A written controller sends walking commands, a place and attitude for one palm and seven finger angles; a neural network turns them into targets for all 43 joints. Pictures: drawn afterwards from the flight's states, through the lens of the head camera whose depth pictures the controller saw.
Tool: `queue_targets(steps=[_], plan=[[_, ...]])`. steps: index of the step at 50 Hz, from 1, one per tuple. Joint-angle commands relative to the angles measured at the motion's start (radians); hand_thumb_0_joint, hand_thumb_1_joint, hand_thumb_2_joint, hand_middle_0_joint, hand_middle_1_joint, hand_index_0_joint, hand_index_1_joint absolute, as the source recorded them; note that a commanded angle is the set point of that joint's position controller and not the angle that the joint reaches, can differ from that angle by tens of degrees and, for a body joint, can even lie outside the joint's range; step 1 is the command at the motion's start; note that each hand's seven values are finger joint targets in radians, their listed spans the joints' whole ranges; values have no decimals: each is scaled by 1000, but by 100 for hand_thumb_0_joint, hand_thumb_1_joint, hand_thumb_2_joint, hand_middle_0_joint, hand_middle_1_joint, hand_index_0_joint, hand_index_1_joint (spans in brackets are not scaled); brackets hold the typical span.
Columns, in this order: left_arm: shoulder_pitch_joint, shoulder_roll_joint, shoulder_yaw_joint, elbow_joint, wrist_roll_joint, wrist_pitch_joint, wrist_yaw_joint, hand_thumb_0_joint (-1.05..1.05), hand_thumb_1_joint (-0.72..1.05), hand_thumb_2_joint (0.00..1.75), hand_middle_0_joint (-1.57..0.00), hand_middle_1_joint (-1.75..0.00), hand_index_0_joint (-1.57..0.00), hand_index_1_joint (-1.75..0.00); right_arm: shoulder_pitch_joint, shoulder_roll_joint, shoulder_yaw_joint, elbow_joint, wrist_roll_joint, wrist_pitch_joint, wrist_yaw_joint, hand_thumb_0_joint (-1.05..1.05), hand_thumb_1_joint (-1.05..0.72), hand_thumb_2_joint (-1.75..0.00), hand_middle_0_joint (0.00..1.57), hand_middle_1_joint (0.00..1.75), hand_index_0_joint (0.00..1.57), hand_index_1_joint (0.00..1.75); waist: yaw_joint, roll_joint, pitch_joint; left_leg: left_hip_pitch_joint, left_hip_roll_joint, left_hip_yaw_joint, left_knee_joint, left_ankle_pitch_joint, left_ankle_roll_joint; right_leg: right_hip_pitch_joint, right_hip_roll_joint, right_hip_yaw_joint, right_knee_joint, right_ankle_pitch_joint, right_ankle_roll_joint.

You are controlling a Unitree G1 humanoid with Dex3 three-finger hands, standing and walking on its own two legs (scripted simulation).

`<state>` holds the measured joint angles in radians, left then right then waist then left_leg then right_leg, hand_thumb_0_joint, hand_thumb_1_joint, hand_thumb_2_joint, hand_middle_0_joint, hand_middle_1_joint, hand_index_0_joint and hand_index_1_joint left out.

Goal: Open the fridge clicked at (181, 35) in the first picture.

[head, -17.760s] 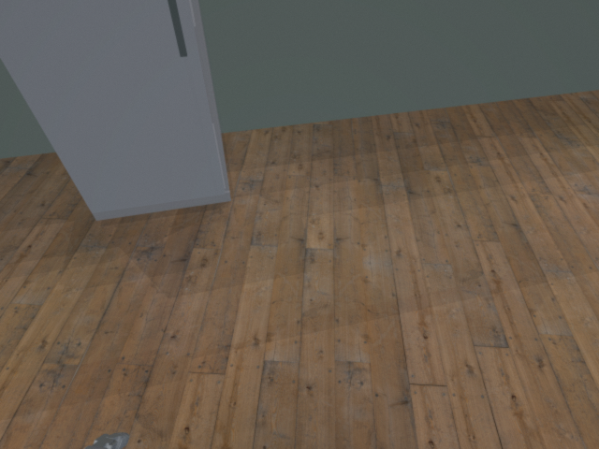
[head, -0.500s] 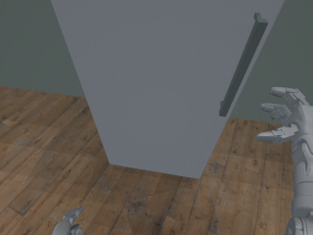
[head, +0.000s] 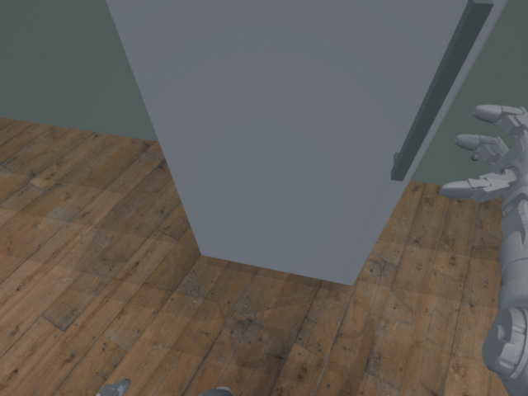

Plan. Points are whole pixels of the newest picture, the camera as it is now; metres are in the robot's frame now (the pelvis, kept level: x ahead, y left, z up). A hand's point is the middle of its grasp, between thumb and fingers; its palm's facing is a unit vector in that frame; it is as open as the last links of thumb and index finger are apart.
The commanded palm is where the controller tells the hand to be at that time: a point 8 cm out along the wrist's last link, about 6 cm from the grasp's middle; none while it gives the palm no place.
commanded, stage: move the hooked fingers beside the handle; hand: right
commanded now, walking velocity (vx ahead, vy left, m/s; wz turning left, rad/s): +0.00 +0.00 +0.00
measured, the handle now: (427, 102) +0.55 -0.18 +0.16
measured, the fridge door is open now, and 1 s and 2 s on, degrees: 0 0 0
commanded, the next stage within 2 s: feel for the door with the fingertips in 1.14 s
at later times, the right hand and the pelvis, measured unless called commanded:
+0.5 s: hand (460, 145) +0.49 -0.23 +0.13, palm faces +0.09 +1.00 +0.01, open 14.0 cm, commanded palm +0.45 -0.28 +0.12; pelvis +0.01 -0.01 +0.00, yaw +2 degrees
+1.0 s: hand (464, 149) +0.47 -0.23 +0.14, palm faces +0.08 +1.00 +0.00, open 14.0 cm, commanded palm +0.44 -0.28 +0.12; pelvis +0.01 +0.00 +0.00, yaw -1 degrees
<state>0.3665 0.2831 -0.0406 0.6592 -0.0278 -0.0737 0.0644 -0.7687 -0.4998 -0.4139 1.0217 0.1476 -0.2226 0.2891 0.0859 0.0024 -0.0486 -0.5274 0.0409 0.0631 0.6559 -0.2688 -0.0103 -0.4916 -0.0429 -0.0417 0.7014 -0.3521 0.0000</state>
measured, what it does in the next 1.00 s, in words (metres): stands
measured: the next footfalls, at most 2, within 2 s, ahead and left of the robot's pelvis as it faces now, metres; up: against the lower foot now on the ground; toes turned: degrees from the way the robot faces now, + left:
none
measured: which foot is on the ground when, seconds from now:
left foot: down 0.00-1.00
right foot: down 0.00-1.00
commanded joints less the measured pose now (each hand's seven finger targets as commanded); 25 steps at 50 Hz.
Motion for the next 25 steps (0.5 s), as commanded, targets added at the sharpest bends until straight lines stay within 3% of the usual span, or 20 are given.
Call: queue_targets(steps=[1,6,7,9,11,12,14,18,21,23,25], plan=[[75,166,60,-81,-1,-26,15,0,90,90,-20,-30,-20,-30,-539,-315,-14,-121,-21,-74,-9,0,50,-30,30,120,30,120,25,-75,-289,147,-39,-44,-56,171,33,40,33,43,-96,142,-22],[109,175,61,-76,6,-15,14,0,90,90,-20,-30,-20,-30,-607,-336,-20,-83,-19,-87,3,0,50,-30,30,120,30,120,40,-87,-355,129,-44,-43,-42,182,34,49,29,53,-74,165,-18],[120,174,63,-78,8,-13,14,0,90,90,-20,-30,-20,-30,-597,-329,-28,-72,-10,-93,3,0,50,-30,30,120,30,120,41,-55,-360,135,-49,-40,-38,196,35,49,28,54,-68,184,-22],[128,175,64,-79,10,-8,8,0,90,90,-20,-30,-20,-30,-567,-318,-28,-46,-8,-95,5,0,50,-30,30,120,30,120,32,-76,-381,136,-49,-41,-32,200,34,48,27,50,-67,189,-17],[140,179,67,-80,14,1,4,0,90,90,-20,-30,-20,-30,-562,-354,-53,-52,-19,-97,3,0,50,-30,30,120,30,120,23,-92,-395,129,-50,-39,-22,207,35,49,25,52,-62,206,-16],[147,178,68,-85,15,5,2,0,90,90,-20,-30,-20,-30,-547,-346,-51,-51,-21,-99,0,0,50,-30,30,120,30,120,23,-75,-399,134,-53,-35,-18,220,37,49,25,53,-58,229,-18],[152,174,72,-89,16,15,-3,0,90,90,-20,-30,-20,-30,-542,-328,-36,-77,-29,-99,-6,0,50,-30,30,120,30,120,24,-108,-408,114,-54,-32,-12,238,36,73,19,52,-54,267,-14],[154,172,80,-99,18,28,-9,0,90,90,-20,-30,-20,-30,-533,-320,-54,-154,-14,-112,-22,0,50,-30,30,120,30,120,16,-109,-443,123,-61,-28,-7,260,36,108,12,54,-49,316,-11],[148,171,83,-113,15,34,-11,0,90,90,-20,-30,-20,-30,-470,-367,-109,-199,-7,-116,-35,0,50,-30,30,120,30,120,-14,-98,-466,179,-64,-32,-5,296,38,103,12,47,-54,341,-12],[139,160,84,-115,14,35,-15,0,90,90,-20,-30,-20,-30,-461,-320,-73,-250,-9,-116,-41,0,50,-30,30,120,30,120,-9,-139,-462,171,-65,-32,-7,319,37,135,10,44,-51,392,-12],[132,159,84,-117,11,37,-18,0,90,90,-20,-30,-20,-30,-417,-318,-73,-266,-14,-104,-43,0,50,-30,30,120,30,120,-14,-154,-435,169,-65,-32,-11,327,39,139,8,42,-54,407,-11]])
